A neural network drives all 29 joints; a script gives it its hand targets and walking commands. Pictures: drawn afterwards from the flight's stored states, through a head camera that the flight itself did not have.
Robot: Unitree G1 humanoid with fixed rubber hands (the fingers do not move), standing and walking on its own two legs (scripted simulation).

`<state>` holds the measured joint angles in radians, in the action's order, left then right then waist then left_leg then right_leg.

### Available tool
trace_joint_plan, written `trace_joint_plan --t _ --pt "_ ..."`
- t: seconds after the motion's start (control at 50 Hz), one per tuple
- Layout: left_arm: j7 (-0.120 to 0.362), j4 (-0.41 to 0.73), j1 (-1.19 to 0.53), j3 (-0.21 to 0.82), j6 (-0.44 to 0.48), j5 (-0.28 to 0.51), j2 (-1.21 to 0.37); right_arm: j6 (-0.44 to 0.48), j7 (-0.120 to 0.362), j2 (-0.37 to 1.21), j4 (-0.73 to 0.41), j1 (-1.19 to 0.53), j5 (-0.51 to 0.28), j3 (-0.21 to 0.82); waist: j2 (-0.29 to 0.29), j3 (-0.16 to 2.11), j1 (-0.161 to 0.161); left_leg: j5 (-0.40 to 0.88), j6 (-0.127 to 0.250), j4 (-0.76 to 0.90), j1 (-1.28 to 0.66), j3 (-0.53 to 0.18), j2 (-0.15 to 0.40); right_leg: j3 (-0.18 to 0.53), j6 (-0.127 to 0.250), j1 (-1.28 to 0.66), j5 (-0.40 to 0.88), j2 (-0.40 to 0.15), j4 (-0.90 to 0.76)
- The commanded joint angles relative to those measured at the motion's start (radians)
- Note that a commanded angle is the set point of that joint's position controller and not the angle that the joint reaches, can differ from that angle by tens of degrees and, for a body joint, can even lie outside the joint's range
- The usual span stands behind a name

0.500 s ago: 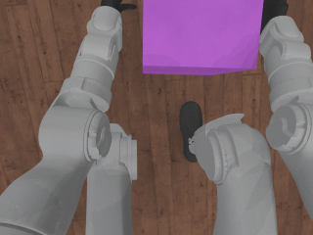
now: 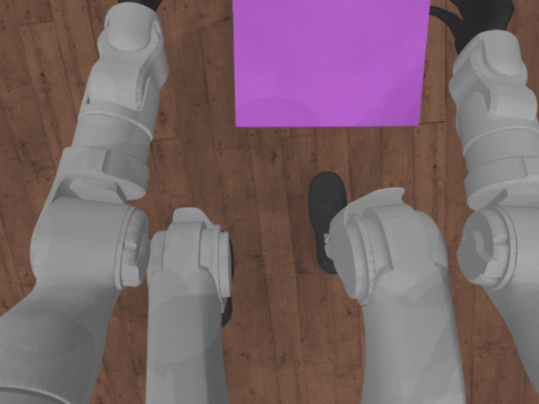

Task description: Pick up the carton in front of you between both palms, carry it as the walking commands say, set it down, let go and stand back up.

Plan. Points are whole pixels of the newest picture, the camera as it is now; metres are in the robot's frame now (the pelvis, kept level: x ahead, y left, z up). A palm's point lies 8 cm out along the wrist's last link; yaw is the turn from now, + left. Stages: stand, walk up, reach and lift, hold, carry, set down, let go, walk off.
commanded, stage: set down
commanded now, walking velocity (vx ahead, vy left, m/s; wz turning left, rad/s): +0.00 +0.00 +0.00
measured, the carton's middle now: (312, 56) +0.50 -0.11 -0.27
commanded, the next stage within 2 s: let go in 0.88 s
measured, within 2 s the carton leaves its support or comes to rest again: neither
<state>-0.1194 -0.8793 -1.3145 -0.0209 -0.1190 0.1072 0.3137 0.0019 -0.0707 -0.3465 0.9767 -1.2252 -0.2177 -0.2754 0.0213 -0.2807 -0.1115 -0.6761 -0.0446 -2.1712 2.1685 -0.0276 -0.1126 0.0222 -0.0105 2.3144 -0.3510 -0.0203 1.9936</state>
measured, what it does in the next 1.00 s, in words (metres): rises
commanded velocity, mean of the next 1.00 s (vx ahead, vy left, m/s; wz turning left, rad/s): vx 0.00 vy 0.00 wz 0.00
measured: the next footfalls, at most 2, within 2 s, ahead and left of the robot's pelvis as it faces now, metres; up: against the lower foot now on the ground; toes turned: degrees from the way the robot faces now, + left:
none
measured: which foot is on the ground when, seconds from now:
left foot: down 0.00-1.00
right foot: down 0.00-1.00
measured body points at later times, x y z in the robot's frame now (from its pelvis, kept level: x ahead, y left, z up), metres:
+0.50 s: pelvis +0.03 -0.01 +0.11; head +0.34 -0.04 +0.43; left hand +0.57 +0.10 +0.00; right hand +0.49 -0.29 -0.01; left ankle +0.09 +0.12 -0.36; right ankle +0.17 -0.13 -0.36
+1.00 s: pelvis +0.06 -0.01 +0.24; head +0.33 -0.04 +0.60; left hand +0.57 +0.11 +0.14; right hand +0.48 -0.29 +0.14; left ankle +0.08 +0.12 -0.36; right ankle +0.17 -0.13 -0.36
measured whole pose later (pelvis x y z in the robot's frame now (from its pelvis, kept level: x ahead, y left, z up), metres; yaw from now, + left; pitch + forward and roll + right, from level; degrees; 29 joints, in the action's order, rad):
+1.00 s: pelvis +0.06 -0.01 +0.24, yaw +0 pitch +44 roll +2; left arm -0.03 -0.83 -0.94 -0.22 -0.14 -0.06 0.21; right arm -0.11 0.03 -0.20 0.71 -0.79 0.01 -0.36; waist 0.04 0.14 -0.10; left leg -0.47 -0.03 -1.22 1.52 -0.05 -0.06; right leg 0.03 0.00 1.65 -0.25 0.00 1.12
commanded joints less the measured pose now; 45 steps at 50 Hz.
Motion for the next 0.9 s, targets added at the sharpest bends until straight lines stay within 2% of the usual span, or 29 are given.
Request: trace_joint_plan --t 0.0,0.1,0.2,0.28,0.36,0.48,0.6,0.8,0.88 --pt "-0.007 0.13 -0.238 -0.059 -0.019 -0.016 0.077 -0.03 -0.015 -0.15 -0.185 -0.138 0.05 -0.047 0.039 1.342 -0.077 0.102 0.012 0.341 -0.336 0.1 0.002 -0.092 -0.017 -1.026 0.192 0.029 -0.131" --pt "0.012 0.032 -0.198 -0.113 -0.023 -0.034 0.067 -0.059 -0.013 -0.078 -0.2 -0.127 0.085 -0.04 -0.019 1.188 -0.052 0.055 0.025 0.414 -0.234 0.097 0.0 -0.083 -0.029 -0.958 0.124 0.033 -0.212" --pt "0.027 -0.016 -0.153 -0.141 -0.004 -0.06 0.066 -0.064 -0.002 -0.036 -0.194 -0.075 0.095 -0.02 -0.027 1.202 -0.034 0.075 0.025 0.476 -0.234 0.098 0.002 -0.073 -0.04 -0.987 0.141 0.039 -0.277" --pt "0.033 0.024 -0.122 -0.142 0.001 -0.073 0.059 -0.072 0.002 -0.029 -0.225 -0.012 0.113 -0.034 -0.002 1.278 -0.045 0.11 0.018 0.53 -0.293 0.103 0.0 -0.075 -0.039 -1.047 0.182 0.049 -0.333" --pt "0.037 0.113 -0.089 -0.133 -0.007 -0.077 0.052 -0.083 0.009 -0.037 -0.297 0.043 0.13 -0.059 0.036 1.38 -0.056 0.175 0.01 0.584 -0.391 0.107 -0.005 -0.085 -0.033 -1.121 0.252 0.06 -0.386" --pt "0.044 0.213 -0.034 -0.138 -0.034 -0.079 0.043 -0.115 0.032 -0.031 -0.39 0.099 0.132 -0.073 0.062 1.441 -0.05 0.255 0.002 0.677 -0.519 0.104 -0.009 -0.095 -0.028 -1.2 0.326 0.071 -0.475" --pt "0.064 0.194 0.041 -0.163 -0.04 -0.098 0.029 -0.13 0.055 0.004 -0.386 0.157 0.14 -0.068 0.045 1.378 -0.034 0.29 0.001 0.788 -0.56 0.095 -0.009 -0.088 -0.031 -1.268 0.359 0.074 -0.579" --pt "0.094 0.166 0.098 -0.18 -0.017 -0.122 0.012 -0.112 0.075 0.022 -0.381 0.213 0.188 -0.098 0.037 1.32 -0.038 0.337 0.001 0.993 -0.708 0.069 -0.004 -0.071 -0.027 -1.411 0.393 0.067 -0.777" --pt "0.103 0.131 0.12 -0.193 -0.007 -0.14 -0.005 -0.101 0.086 0.042 -0.349 0.23 0.204 -0.1 0.039 1.263 -0.027 0.345 0.001 1.065 -0.752 0.057 0.004 -0.063 -0.025 -1.428 0.381 0.063 -0.847"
